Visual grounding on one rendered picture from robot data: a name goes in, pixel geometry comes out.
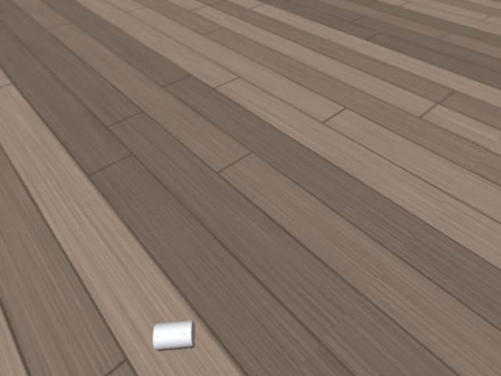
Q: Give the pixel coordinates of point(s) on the can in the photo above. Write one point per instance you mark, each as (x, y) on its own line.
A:
(173, 334)

